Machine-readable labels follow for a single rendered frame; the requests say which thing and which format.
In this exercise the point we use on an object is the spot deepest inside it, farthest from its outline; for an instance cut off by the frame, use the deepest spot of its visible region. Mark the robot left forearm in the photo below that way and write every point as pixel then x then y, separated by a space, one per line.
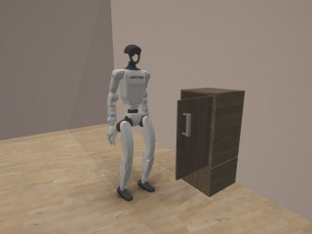
pixel 144 107

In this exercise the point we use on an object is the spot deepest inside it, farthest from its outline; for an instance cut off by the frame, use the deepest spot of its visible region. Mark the left robot foot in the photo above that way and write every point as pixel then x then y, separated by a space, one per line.
pixel 146 186

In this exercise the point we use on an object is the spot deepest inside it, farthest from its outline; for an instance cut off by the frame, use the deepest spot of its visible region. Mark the handle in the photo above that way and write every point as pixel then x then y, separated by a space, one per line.
pixel 188 125

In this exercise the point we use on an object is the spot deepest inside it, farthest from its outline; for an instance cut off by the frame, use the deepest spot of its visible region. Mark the robot right upper arm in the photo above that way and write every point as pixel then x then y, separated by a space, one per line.
pixel 116 76

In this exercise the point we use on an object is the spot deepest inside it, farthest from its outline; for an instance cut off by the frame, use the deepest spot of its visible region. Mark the right robot foot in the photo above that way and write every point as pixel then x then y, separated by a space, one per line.
pixel 125 194

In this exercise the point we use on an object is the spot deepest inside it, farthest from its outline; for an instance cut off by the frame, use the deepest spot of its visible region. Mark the robot left upper arm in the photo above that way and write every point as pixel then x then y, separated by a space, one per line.
pixel 147 77

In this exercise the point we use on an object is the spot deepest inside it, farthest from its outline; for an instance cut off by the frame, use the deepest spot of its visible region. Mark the cupboard door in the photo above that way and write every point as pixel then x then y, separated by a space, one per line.
pixel 192 152

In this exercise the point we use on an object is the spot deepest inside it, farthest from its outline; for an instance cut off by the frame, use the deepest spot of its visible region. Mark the robot foot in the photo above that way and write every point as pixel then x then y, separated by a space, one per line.
pixel 146 186
pixel 125 194

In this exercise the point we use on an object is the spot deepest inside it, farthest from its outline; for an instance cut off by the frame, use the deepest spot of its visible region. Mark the robot right hand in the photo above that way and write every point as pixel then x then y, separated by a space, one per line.
pixel 111 134

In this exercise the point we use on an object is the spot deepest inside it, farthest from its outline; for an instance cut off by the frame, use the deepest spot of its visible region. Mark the robot right forearm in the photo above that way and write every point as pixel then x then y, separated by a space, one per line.
pixel 111 112

